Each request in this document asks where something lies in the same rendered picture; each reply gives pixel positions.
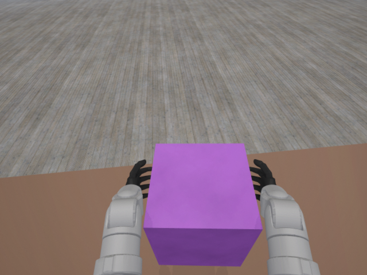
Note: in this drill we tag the left robot hand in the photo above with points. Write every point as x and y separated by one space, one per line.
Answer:
135 174

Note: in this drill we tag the carton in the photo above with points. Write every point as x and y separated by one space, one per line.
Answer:
201 207

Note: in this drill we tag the robot right forearm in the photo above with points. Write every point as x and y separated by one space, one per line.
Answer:
286 233

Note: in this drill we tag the robot left forearm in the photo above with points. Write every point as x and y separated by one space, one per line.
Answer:
120 249

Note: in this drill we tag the right robot hand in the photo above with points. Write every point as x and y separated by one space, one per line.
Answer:
265 176

